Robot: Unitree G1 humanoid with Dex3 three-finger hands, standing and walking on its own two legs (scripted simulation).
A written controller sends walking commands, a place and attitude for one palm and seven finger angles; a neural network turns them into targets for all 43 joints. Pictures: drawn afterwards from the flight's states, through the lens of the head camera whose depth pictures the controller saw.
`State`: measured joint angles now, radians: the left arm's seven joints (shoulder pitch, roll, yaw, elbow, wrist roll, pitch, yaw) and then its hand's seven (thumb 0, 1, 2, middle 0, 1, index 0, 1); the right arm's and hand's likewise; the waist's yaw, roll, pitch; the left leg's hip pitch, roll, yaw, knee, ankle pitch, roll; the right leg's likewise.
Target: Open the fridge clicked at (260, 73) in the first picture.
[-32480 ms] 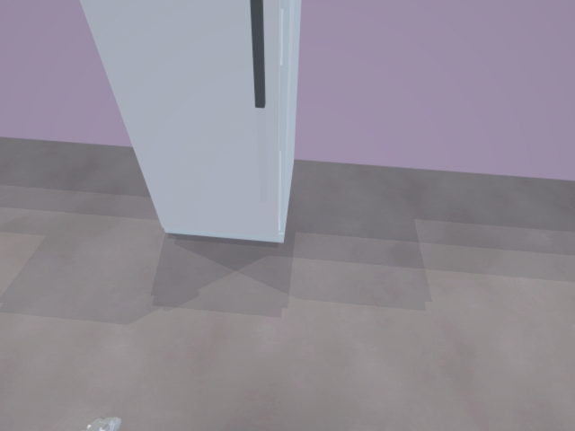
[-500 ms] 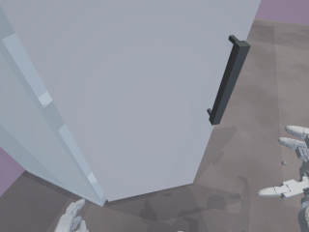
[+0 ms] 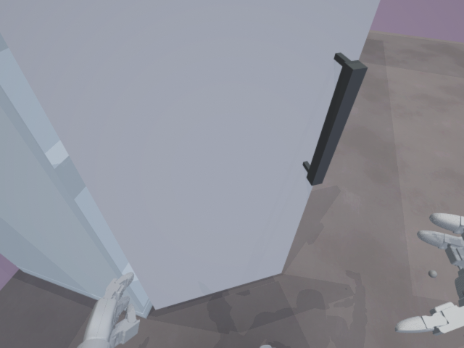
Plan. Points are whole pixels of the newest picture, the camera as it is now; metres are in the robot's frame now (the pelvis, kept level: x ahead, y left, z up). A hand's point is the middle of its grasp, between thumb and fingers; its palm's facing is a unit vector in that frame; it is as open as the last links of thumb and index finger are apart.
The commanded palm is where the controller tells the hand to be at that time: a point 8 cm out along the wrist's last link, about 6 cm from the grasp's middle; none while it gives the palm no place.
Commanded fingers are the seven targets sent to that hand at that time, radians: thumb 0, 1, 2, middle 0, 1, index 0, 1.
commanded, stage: draw the hand back to the body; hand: right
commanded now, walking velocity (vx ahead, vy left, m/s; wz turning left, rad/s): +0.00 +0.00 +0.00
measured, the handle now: (325, 126) +0.49 -0.18 +0.14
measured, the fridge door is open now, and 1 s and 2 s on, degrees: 56 56 56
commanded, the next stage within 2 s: step back with the hand held close in 1.54 s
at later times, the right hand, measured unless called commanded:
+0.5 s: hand (457, 272) +0.19 -0.27 +0.14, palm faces +0.25 +0.96 -0.11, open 14.5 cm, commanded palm +0.16 -0.32 +0.16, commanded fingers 0.00 0.26 -0.34 0.24 0.98 0.24 0.98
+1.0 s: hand out of the picture +0.23 -0.29 +0.18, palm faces +0.45 +0.81 -0.38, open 10.4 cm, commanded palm +0.17 -0.32 +0.21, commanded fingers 0.00 -0.65 -0.78 0.21 0.45 0.21 0.45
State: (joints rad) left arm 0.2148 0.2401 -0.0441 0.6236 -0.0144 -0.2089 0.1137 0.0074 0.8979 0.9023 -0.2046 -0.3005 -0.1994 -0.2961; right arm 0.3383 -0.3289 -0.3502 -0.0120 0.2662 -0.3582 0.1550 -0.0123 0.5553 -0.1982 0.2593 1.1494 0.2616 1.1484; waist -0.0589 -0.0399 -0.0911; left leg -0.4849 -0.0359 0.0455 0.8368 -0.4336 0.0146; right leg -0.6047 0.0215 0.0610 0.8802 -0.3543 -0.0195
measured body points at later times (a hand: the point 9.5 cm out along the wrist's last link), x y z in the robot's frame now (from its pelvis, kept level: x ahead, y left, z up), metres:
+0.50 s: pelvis +0.02 -0.01 +0.02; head -0.01 +0.00 +0.47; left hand +0.22 +0.22 -0.03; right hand +0.18 -0.32 +0.15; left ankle +0.00 +0.11 -0.70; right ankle +0.06 -0.10 -0.70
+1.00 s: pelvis +0.03 -0.02 +0.04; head +0.00 -0.01 +0.49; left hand +0.20 +0.21 -0.04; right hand +0.20 -0.33 +0.20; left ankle +0.00 +0.11 -0.70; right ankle +0.06 -0.10 -0.70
